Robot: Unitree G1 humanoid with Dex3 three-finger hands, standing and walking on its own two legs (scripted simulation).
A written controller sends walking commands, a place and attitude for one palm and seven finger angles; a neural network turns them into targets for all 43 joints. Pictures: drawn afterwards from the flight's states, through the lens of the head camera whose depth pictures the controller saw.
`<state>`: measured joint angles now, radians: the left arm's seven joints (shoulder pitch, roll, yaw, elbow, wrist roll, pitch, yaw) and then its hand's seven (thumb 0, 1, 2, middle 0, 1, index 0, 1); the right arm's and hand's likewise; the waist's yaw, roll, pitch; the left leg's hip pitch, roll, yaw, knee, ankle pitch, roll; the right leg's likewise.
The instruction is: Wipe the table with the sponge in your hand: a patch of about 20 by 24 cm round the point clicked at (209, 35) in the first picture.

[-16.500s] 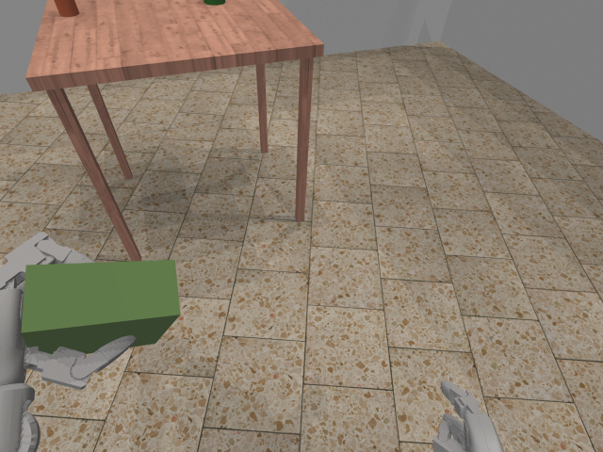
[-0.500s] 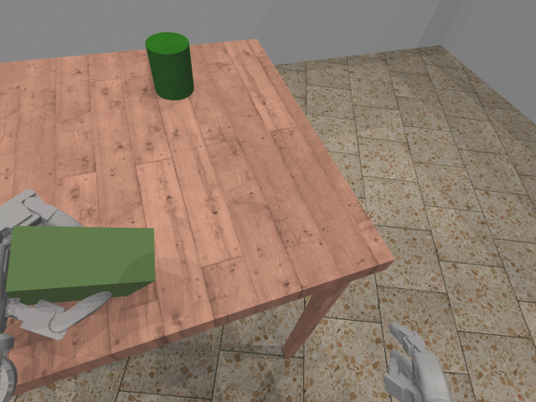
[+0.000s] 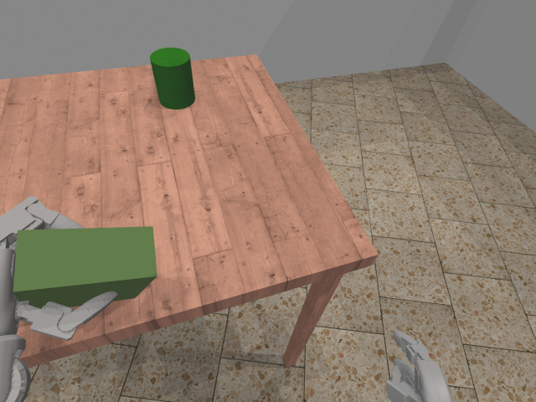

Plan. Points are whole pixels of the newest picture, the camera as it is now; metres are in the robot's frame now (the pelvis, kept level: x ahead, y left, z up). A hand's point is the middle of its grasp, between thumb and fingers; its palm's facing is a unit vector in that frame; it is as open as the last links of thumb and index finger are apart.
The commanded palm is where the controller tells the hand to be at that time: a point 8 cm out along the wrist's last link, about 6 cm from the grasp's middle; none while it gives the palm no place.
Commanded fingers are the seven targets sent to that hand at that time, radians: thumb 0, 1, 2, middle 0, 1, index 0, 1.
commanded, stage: shuffle to correct the standing spot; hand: left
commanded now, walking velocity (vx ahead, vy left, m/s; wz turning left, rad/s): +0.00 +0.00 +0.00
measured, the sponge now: (106, 269) +0.23 +0.22 +0.13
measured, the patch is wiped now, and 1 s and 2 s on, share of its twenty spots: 0.00 0.00 0.00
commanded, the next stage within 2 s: come to a stop and stand still in 0.50 s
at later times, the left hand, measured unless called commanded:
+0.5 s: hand (125, 252) +0.23 +0.19 +0.16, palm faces +0.32 -0.86 -0.39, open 9.8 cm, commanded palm +0.17 +0.23 +0.18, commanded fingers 0.00 0.10 1.30 -1.20 -1.60 -1.20 -1.60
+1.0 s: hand (146, 252) +0.23 +0.17 +0.16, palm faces +0.38 -0.84 -0.40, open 9.8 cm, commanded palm +0.18 +0.21 +0.18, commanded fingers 0.00 0.10 1.30 -1.20 -1.60 -1.20 -1.60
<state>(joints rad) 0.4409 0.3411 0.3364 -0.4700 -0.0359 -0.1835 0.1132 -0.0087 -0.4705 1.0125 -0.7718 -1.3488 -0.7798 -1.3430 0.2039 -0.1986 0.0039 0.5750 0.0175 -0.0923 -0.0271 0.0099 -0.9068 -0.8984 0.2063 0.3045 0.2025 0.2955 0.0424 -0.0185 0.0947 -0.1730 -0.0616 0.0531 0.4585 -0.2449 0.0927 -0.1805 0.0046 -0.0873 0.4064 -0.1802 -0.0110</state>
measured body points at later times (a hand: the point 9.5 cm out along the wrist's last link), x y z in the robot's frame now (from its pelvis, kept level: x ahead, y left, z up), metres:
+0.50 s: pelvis +0.01 -0.05 +0.00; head +0.05 -0.03 +0.45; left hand +0.21 +0.23 +0.18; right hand +0.18 -0.28 -0.08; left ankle +0.01 +0.05 -0.74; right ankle +0.03 -0.12 -0.74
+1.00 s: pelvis +0.02 -0.07 +0.00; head +0.05 -0.07 +0.45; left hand +0.21 +0.21 +0.18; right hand +0.19 -0.31 -0.09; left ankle +0.02 +0.07 -0.73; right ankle +0.03 -0.12 -0.74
